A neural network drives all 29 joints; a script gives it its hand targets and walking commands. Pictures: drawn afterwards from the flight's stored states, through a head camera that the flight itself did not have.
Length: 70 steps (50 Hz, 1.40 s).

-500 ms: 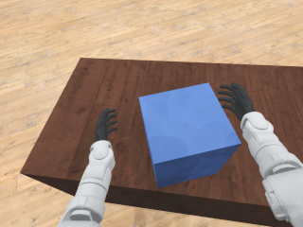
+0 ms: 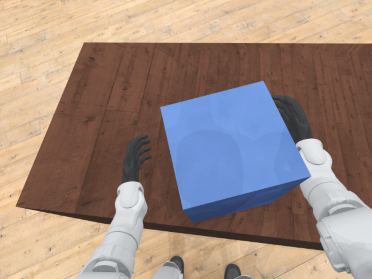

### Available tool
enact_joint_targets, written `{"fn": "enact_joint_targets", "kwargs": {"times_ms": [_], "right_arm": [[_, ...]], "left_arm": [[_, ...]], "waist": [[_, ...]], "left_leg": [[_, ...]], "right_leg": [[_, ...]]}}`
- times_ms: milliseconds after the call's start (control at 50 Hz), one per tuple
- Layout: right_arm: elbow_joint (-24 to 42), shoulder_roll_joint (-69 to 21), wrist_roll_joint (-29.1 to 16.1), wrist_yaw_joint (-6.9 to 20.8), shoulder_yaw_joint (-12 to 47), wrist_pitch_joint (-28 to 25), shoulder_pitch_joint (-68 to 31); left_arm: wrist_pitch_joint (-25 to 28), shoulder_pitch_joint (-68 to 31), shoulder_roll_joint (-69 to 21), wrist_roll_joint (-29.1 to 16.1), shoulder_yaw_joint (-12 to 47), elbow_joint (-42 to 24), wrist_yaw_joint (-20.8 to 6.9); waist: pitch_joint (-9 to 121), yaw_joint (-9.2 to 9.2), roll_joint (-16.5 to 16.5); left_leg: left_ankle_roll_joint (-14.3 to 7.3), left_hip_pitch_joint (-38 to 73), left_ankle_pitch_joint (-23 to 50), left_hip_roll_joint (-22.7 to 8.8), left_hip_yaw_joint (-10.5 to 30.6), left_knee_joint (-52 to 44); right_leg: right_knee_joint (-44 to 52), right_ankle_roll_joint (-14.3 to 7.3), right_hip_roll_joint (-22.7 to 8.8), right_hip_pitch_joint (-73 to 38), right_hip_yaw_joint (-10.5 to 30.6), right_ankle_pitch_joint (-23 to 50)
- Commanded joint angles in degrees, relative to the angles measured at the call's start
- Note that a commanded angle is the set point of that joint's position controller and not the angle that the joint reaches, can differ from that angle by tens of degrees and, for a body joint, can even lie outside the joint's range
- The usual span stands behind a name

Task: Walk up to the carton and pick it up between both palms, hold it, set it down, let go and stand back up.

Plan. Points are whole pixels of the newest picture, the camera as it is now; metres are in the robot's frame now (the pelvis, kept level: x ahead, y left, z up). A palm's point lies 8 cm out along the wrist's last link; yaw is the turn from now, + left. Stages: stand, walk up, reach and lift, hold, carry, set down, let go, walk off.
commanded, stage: reach and lift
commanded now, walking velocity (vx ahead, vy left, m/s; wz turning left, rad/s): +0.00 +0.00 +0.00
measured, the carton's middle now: (223, 161) +0.38 +0.01 -0.06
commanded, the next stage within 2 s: none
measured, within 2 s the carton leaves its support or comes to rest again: neither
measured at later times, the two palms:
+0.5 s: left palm (142, 177) +0.32 +0.18 -0.04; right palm (290, 136) +0.44 -0.13 -0.02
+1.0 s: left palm (147, 179) +0.32 +0.17 -0.04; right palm (283, 136) +0.44 -0.11 -0.02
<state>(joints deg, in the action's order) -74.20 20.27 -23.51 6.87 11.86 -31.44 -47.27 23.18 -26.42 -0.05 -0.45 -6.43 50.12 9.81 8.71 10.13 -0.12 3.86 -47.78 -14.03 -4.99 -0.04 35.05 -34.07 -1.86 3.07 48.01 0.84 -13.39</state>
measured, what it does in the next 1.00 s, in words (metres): stands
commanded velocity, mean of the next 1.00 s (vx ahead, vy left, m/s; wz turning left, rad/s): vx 0.00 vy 0.00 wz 0.00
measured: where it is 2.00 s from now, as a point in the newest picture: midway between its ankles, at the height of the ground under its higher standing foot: outside the picture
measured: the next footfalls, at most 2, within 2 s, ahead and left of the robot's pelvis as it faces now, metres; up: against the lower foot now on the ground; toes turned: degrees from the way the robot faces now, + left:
none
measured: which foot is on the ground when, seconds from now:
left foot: down 0.00-1.00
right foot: down 0.00-1.00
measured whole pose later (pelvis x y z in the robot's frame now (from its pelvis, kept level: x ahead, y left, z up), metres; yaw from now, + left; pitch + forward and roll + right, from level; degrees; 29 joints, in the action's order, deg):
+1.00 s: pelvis -0.01 -0.01 +0.00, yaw -1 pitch +27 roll +0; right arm -74.8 12.2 -8.3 0.5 4.5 -30.6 -48.1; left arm 25.1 -26.4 -8.6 2.4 -15.3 50.1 11.4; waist 9.7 10.1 -0.1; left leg 3.9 -47.8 -13.4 -6.1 0.0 35.0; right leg -34.1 -2.9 4.3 48.2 0.8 -12.7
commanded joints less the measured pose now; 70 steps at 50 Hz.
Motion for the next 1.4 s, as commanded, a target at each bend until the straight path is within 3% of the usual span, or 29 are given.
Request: {"fn": "enact_joint_targets", "kwargs": {"times_ms": [0,40,180,260,300,320,340,360,420,480,500,660,720,760,780,800,820,840,880,900,920,940,1000,1080,1180,1220,1260,1320,1380], "right_arm": [[-1.0,1.7,6.5,-0.7,-0.3,-3.3,-18.6],[-0.3,-0.3,6.7,-0.7,-0.5,-3.3,-18.8],[0.0,-4.0,12.3,-2.7,-5.0,-3.2,-20.1],[0.5,-6.3,14.0,-3.7,-5.6,-2.6,-20.5],[1.1,-7.6,15.3,-3.4,-6.3,-2.1,-21.6],[2.6,-6.2,15.0,-3.6,-6.1,-2.2,-22.7],[0.8,-6.7,16.0,-3.8,-6.8,-1.7,-21.3],[0.6,-7.7,15.6,-3.9,-6.6,-1.6,-21.3],[3.3,-10.1,16.2,-4.4,-6.1,-2.2,-21.6],[2.3,-10.4,17.0,-4.7,-7.0,-2.6,-21.8],[2.3,-9.6,16.7,-4.4,-7.2,-2.2,-22.6],[2.8,-12.2,18.5,-5.2,-7.4,-2.2,-23.2],[2.6,-12.2,19.1,-5.6,-8.9,-2.3,-22.7],[2.4,-11.2,18.2,-5.7,-7.7,-2.0,-22.7],[1.1,-13.6,19.2,-5.9,-8.1,-1.8,-22.3],[3.4,-14.7,19.0,-5.6,-6.1,-1.7,-23.2],[2.5,-15.2,19.7,-6.0,-6.6,-1.9,-22.2],[2.0,-15.2,20.5,-6.1,-7.1,-2.3,-21.3],[1.5,-14.7,20.4,-6.3,-8.8,-2.2,-23.3],[3.3,-13.5,20.5,-6.3,-8.8,-2.4,-24.1],[2.3,-13.2,20.7,-6.5,-9.5,-2.1,-24.2],[2.5,-13.8,20.3,-6.1,-8.2,-1.9,-23.8],[0.6,-14.2,20.6,-6.0,-9.2,-1.4,-22.6],[2.8,-13.0,21.2,-6.9,-10.2,-1.1,-24.1],[2.7,-17.7,21.9,-6.9,-8.0,-1.5,-23.7],[2.2,-16.4,22.6,-7.1,-9.9,-1.6,-24.4],[1.9,-17.6,23.3,-7.4,-9.7,-1.4,-24.7],[1.9,-19.4,23.6,-6.7,-8.6,-1.5,-24.2],[1.0,-21.2,24.9,-7.0,-9.5,-2.0,-24.1]], "left_arm": [[3.6,-8.5,-3.4,-2.0,-4.2,-6.2,-0.4],[3.6,-8.7,-3.7,0.0,-6.5,-7.8,-0.2],[3.7,-12.0,-5.3,3.8,-8.9,-7.8,0.4],[3.9,-11.9,-5.7,6.9,-11.1,-7.7,1.4],[3.7,-12.5,-6.9,6.2,-9.5,-7.4,0.9],[4.0,-13.8,-6.4,6.1,-10.2,-8.2,1.2],[3.7,-13.7,-7.2,6.4,-9.6,-8.0,1.1],[3.9,-13.1,-6.3,7.1,-10.8,-6.1,1.1],[4.3,-13.1,-7.6,7.2,-10.8,-7.7,0.4],[4.6,-13.8,-7.8,8.2,-11.3,-8.1,0.4],[4.3,-14.9,-8.5,7.8,-10.2,-8.7,0.7],[4.9,-13.7,-9.2,9.0,-12.1,-9.2,1.1],[4.7,-15.2,-8.5,9.7,-12.0,-10.1,1.1],[4.3,-14.2,-8.1,9.8,-13.0,-9.1,1.6],[4.9,-14.2,-9.9,9.3,-11.6,-8.6,1.1],[4.7,-13.3,-10.4,9.7,-12.3,-8.2,1.1],[5.2,-14.2,-10.1,8.9,-11.7,-9.0,0.3],[5.7,-13.0,-10.3,9.9,-12.2,-8.8,0.8],[5.2,-15.4,-10.7,10.1,-10.9,-9.7,1.0],[5.2,-15.2,-9.8,10.3,-12.3,-9.4,1.5],[4.8,-15.0,-10.8,10.5,-11.1,-9.6,1.8],[4.5,-14.1,-11.3,10.7,-11.3,-9.4,2.0],[3.8,-14.6,-12.3,11.2,-9.9,-11.5,2.5],[3.8,-14.5,-10.8,10.7,-11.5,-9.9,2.5],[5.3,-14.2,-12.2,11.5,-11.1,-9.9,2.1],[5.2,-15.7,-12.7,11.4,-10.8,-10.9,2.4],[5.1,-16.0,-13.1,11.3,-11.1,-8.3,1.9],[5.9,-15.8,-14.2,11.9,-10.7,-10.2,1.9],[6.2,-16.2,-15.6,12.7,-9.9,-9.3,1.5]], "waist": [[47.7,3.85,-4.3],[47.5,5.51,-3.2],[45.9,3.16,-4.1],[44.9,5.31,-3.9],[44.7,4.23,-4.9],[44.8,5.25,-5.3],[43.5,3.59,-5.5],[42.5,5.02,-4.8],[43.3,3.69,-6.0],[45.2,3.68,-4.9],[45.0,2.35,-4.5],[43.9,4.67,-5.4],[45.4,3.13,-3.0],[43.6,4.52,-3.2],[42.8,2.86,-4.2],[43.7,4.48,-5.9],[43.8,2.93,-6.3],[44.7,3.57,-5.4],[44.1,2.13,-3.0],[45.2,3.65,-4.2],[43.9,2.45,-3.2],[43.9,4.32,-2.8],[44.4,3.18,-1.6],[43.1,3.27,-4.1],[43.5,3.7,-4.1],[44.2,2.51,-2.9],[42.7,3.09,-5.2],[43.5,3.89,-4.1],[42.4,1.94,-4.2]], "left_leg": [[0.2,9.8,34.2,4.8,-5.9,5.2],[0.1,9.9,35.0,4.9,-6.5,4.9],[-1.0,7.8,29.9,5.1,-6.5,3.1],[-1.0,7.3,28.5,4.9,-6.7,2.9],[-1.5,7.2,27.4,5.0,-6.3,3.3],[-1.4,7.4,27.0,4.6,-6.0,3.2],[-1.7,6.6,26.0,5.0,-6.2,2.7],[-1.6,7.3,27.0,5.0,-6.2,3.2],[-1.7,5.6,27.7,5.1,-5.8,2.4],[-1.4,4.6,27.2,5.1,-6.3,2.6],[-1.5,6.3,26.0,4.8,-5.9,2.1],[-1.6,6.4,28.6,4.8,-5.7,2.7],[-1.4,6.8,27.9,5.3,-6.1,3.0],[-1.6,6.9,27.5,5.1,-6.4,2.0],[-1.6,6.3,26.5,4.9,-5.4,2.0],[-2.2,4.5,26.4,4.9,-6.2,2.4],[-2.0,5.0,26.0,4.9,-5.8,1.6],[-1.8,4.7,26.9,5.1,-5.5,2.4],[-1.4,6.6,28.7,5.1,-5.6,2.9],[-1.5,6.8,28.7,4.6,-5.7,3.5],[-1.4,8.1,29.5,4.7,-5.4,3.3],[-1.4,8.4,28.5,4.7,-6.2,3.0],[-0.6,12.9,31.6,4.5,-5.8,4.1],[-1.0,10.1,29.4,4.9,-5.8,3.7],[-1.6,6.0,28.3,5.0,-5.7,3.4],[-1.1,6.9,29.4,5.0,-5.7,3.9],[-1.8,4.6,26.5,5.0,-5.7,3.6],[-1.8,5.9,26.7,4.8,-6.1,3.1],[-1.9,4.7,26.7,5.0,-5.6,3.4]], "right_leg": [[-4.3,0.6,3.0,-22.0,-3.0,27.5],[-4.1,0.7,2.8,-22.8,-2.4,27.4],[-3.1,0.9,2.4,-25.0,-2.3,24.9],[-2.9,0.5,2.1,-24.4,-2.0,21.7],[-2.9,0.8,2.2,-23.7,-2.2,21.2],[-3.3,1.0,2.1,-23.1,-2.0,19.4],[-2.9,1.0,2.0,-24.1,-1.9,20.5],[-2.7,0.8,1.9,-24.0,-1.6,19.8],[-4.0,1.9,1.3,-27.9,-1.5,28.9],[-4.2,1.8,1.2,-27.6,-1.9,26.4],[-3.3,1.4,2.0,-24.9,-2.7,22.6],[-3.1,1.2,2.3,-23.9,-2.2,23.8],[-3.0,0.9,2.1,-24.1,-2.6,23.0],[-2.3,1.1,2.2,-23.8,-2.6,22.4],[-2.6,1.7,1.7,-23.7,-2.7,23.5],[-3.4,1.8,1.8,-25.2,-2.0,25.4],[-3.0,2.6,1.5,-26.4,-2.3,28.4],[-4.1,2.4,1.3,-26.4,-2.0,29.2],[-3.4,1.1,2.3,-24.0,-2.8,24.9],[-3.6,1.1,2.6,-23.1,-2.8,23.9],[-3.2,0.5,3.0,-21.0,-3.4,22.9],[-2.4,0.5,3.0,-21.1,-3.0,20.2],[-1.7,-0.3,3.9,-19.1,-4.0,20.4],[-1.8,0.6,3.4,-21.7,-3.2,19.9],[-2.9,1.2,2.2,-23.0,-2.3,24.8],[-3.3,0.8,2.7,-22.0,-3.0,23.4],[-2.8,1.3,2.2,-23.2,-2.5,21.6],[-2.8,1.1,2.5,-22.0,-2.8,20.6],[-3.3,1.1,2.4,-22.5,-3.1,21.8]]}}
